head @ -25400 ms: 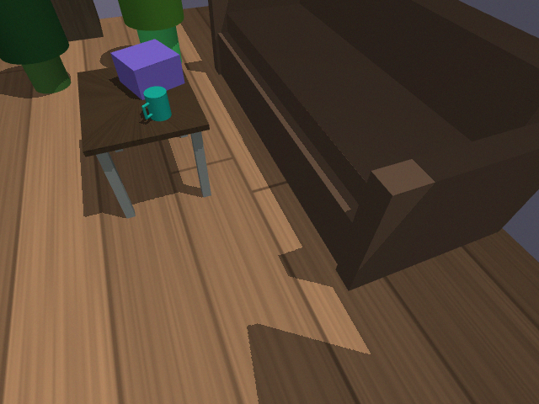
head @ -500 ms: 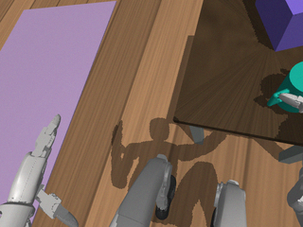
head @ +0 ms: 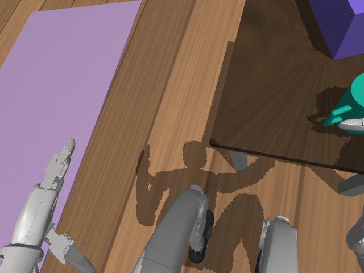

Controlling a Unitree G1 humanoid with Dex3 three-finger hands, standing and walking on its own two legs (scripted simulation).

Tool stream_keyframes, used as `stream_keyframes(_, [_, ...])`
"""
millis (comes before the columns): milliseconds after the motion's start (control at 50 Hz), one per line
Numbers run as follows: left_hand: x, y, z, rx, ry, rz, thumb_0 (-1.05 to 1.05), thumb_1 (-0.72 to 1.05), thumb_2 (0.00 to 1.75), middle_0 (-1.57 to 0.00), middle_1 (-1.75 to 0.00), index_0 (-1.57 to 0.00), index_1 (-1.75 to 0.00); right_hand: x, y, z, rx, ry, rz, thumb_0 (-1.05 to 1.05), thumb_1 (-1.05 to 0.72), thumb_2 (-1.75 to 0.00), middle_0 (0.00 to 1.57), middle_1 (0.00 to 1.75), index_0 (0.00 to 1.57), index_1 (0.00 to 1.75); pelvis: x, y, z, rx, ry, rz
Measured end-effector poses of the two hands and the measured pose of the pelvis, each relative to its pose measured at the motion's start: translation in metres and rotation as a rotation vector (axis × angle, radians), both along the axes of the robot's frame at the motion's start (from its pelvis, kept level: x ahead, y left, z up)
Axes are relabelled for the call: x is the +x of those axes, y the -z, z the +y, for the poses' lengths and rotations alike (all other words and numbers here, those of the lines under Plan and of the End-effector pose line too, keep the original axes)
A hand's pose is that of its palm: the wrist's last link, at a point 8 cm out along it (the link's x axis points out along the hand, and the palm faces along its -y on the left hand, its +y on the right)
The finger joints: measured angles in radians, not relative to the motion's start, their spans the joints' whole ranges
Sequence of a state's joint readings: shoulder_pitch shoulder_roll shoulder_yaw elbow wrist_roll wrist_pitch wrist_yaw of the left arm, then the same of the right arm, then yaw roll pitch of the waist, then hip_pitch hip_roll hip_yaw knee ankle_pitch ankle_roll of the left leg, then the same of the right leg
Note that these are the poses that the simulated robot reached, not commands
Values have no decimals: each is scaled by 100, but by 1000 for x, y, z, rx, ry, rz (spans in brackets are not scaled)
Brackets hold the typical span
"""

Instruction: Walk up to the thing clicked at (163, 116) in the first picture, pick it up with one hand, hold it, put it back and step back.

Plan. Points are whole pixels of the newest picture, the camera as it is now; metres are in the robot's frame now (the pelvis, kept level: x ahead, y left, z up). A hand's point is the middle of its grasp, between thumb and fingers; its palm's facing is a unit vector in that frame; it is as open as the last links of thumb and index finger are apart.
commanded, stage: withdraw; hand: right
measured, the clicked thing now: (357, 107) +0.51 -0.21 -0.07
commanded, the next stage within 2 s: rise in 0.18 s
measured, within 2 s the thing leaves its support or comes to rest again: neither
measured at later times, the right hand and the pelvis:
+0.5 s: hand out of the picture +0.50 -0.31 +0.09, palm faces +0.35 +0.91 -0.22, open 17.4 cm; pelvis +0.03 +0.00 +0.09, yaw -1 degrees
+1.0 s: hand out of the picture +0.38 -0.26 +0.10, palm faces +0.23 +0.93 -0.29, open 17.3 cm; pelvis +0.08 +0.00 +0.16, yaw -2 degrees
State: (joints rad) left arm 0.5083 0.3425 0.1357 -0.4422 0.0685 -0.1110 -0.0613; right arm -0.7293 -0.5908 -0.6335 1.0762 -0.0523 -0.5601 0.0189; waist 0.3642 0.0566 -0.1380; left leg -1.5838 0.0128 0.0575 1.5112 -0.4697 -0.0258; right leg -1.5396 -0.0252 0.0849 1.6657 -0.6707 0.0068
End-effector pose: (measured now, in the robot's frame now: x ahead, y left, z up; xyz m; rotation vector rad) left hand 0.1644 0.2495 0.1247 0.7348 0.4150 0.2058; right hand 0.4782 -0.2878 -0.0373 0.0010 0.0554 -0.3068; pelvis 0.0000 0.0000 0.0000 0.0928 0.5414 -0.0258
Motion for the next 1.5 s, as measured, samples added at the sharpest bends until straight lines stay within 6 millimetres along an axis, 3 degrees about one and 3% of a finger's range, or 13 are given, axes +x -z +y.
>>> stream_keyframes(100, [-4,-1,3,-22,-29,24,-1,-53,4,-7,-7,-8,-6,2,-26,-13,-11,24,-33,-1,57,-10,11,11,12,12,3,-9,-1,1,-3,-14])
stream_keyframes(320, [0,3,6,-155,-94,83,-1,-54,5,-7,-6,-7,-6,-1,-110,-41,-21,29,-15,-1,56,-6,5,6,6,7,16,-51,-3,-5,11,-66])
stream_keyframes(480, [9,-1,4,-280,-124,146,-1,-52,6,-7,-6,-7,-6,-13,-137,-58,-110,70,292,-1,54,-6,5,6,6,6,26,-89,-4,-22,9,-121])
stream_keyframes(600, [14,0,9,-314,-158,218,-1,-31,21,-9,-10,-9,-10,-20,-179,-77,-141,154,348,-1,49,-9,6,6,6,7,36,-114,-2,-31,11,-169])
stream_keyframes(700, [38,2,-20,-411,-85,223,-1,-2,38,-12,-15,-12,-15,-28,-201,-77,-162,152,381,-1,47,-10,6,6,6,7,44,-130,0,-35,14,-206])
stream_keyframes(800, [52,2,-46,-529,-44,232,-1,28,55,-15,-20,-15,-20,-52,-200,-66,-189,111,450,-1,47,-10,6,6,6,7,55,-144,-1,-45,18,-245])
stream_keyframes(940, [59,4,-36,-521,-101,285,0,65,76,-18,-26,-19,-26,-103,-175,-33,-168,35,534,-1,50,-8,6,6,6,6,70,-157,-4,-58,18,-295])
stream_keyframes(1040, [73,1,-33,-504,-119,285,1,80,84,-19,-28,-20,-28,-142,-165,-1,-120,-6,543,-1,51,-7,6,5,6,6,79,-163,-3,-63,20,-334])
stream_keyframes(1120, [83,1,-36,-520,-119,267,1,85,87,-20,-29,-20,-29,-170,-168,16,-100,-18,539,-1,52,-7,6,5,6,6,84,-167,0,-67,25,-362])
stream_keyframes(1260, [81,28,-29,-524,-150,322,1,80,81,-18,-27,-18,-26,-225,-168,44,-57,-41,569,-1,49,-9,8,7,7,8,86,-162,3,-66,36,-364])
stream_keyframes(1380, [87,11,-32,-542,-85,219,1,74,78,-17,-26,-18,-26,-266,-162,64,-29,-58,619,-1,47,-10,7,7,7,7,79,-157,7,-77,40,-371])
stream_keyframes(1500, [84,-6,-27,-527,-46,131,1,75,80,-18,-27,-19,-27,-280,-161,64,-55,-81,661,-1,47,-10,7,6,7,7,71,-155,11,-84,44,-372])
